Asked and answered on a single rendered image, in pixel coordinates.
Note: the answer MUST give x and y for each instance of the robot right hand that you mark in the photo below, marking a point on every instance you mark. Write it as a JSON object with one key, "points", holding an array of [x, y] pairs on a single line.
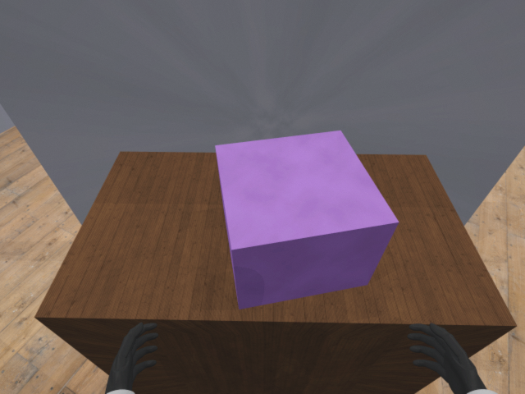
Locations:
{"points": [[453, 365]]}

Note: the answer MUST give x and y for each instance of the carton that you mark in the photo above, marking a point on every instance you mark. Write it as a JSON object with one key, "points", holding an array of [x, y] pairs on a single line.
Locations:
{"points": [[303, 217]]}

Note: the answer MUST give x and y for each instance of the pedestal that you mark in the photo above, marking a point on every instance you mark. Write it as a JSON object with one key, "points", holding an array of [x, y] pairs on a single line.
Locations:
{"points": [[154, 249]]}

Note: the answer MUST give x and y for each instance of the robot left hand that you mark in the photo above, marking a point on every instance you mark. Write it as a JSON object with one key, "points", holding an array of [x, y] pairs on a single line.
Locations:
{"points": [[124, 371]]}

